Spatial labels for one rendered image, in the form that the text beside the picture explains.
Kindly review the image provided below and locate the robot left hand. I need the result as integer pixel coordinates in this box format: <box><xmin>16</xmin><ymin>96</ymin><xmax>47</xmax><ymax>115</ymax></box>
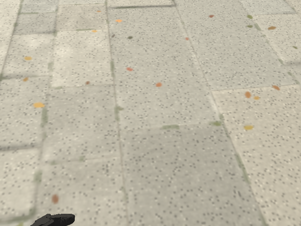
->
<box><xmin>30</xmin><ymin>214</ymin><xmax>75</xmax><ymax>226</ymax></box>

